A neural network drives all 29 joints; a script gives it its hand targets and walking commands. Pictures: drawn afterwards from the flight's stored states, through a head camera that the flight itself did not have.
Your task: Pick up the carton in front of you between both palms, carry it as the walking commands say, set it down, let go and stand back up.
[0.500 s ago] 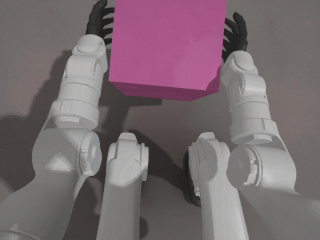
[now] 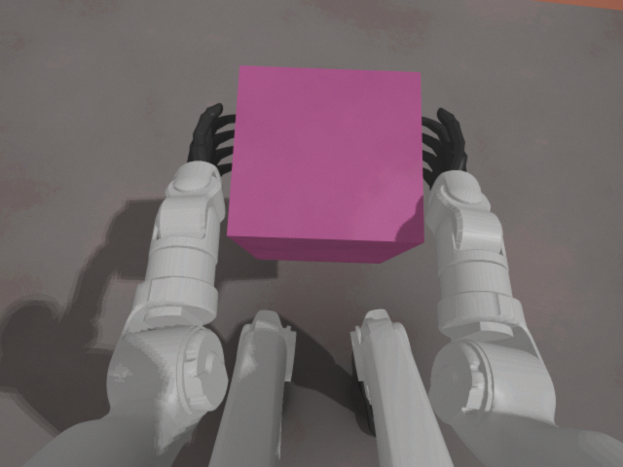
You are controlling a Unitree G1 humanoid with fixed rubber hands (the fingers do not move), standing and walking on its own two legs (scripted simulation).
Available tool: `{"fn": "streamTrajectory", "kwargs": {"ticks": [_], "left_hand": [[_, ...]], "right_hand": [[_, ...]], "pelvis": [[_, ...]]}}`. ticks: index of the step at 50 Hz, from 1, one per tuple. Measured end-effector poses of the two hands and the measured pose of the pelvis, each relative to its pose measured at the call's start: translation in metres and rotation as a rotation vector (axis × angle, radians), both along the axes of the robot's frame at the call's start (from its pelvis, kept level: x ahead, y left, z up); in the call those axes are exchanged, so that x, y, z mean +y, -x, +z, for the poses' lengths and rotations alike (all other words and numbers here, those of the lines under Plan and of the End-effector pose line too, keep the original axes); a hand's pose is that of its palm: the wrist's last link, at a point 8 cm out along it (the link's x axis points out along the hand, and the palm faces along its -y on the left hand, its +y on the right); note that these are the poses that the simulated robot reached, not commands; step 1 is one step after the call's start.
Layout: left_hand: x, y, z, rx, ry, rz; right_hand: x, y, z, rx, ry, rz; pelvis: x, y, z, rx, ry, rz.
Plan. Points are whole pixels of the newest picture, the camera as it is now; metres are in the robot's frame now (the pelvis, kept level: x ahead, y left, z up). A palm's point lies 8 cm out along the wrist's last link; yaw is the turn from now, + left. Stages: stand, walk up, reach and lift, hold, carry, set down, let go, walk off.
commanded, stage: reach and lift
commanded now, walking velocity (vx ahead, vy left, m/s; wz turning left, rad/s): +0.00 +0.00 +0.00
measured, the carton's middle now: (323, 183) +0.48 +0.00 -0.12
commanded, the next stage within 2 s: none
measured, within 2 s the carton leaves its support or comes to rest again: neither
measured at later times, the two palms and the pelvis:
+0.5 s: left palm (155, 145) +0.42 +0.15 +0.11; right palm (532, 149) +0.42 -0.15 +0.11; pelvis +0.05 +0.00 +0.14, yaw +1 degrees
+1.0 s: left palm (3, 80) +0.38 +0.15 +0.25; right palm out of the picture +0.38 -0.15 +0.26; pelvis +0.09 +0.00 +0.24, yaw +1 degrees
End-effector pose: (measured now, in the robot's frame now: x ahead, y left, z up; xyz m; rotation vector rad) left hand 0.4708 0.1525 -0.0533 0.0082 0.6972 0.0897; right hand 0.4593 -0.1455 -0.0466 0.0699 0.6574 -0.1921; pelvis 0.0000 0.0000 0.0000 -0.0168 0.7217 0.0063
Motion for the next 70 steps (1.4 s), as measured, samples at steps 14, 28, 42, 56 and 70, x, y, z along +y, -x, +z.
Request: {"fn": "streamTrajectory", "kwargs": {"ticks": [14, 28, 42, 56, 70], "left_hand": [[-0.008, 0.028, 0.093, 0.010, 0.006, 0.002], [-0.004, 0.058, 0.181, 0.006, 0.004, 0.044], [-0.004, 0.081, 0.262, 0.000, 0.004, 0.052], [-0.003, 0.102, 0.318, -0.002, -0.034, 0.043], [-0.006, 0.101, 0.323, -0.006, -0.021, 0.049]], "right_hand": [[-0.009, 0.026, 0.097, 0.010, -0.003, -0.006], [-0.005, 0.048, 0.180, 0.006, 0.000, 0.035], [-0.005, 0.067, 0.263, 0.001, 0.017, 0.053], [-0.004, 0.083, 0.317, -0.001, 0.052, 0.100], [-0.007, 0.084, 0.321, -0.003, 0.044, 0.086]], "pelvis": [[-0.001, -0.029, 0.084, -0.126, -0.001, 0.007], [-0.005, -0.055, 0.161, -0.306, -0.017, 0.003], [-0.006, -0.082, 0.223, -0.532, -0.017, 0.008], [-0.002, -0.086, 0.245, -0.746, -0.020, 0.005], [-0.004, -0.073, 0.245, -0.769, -0.020, 0.003]]}}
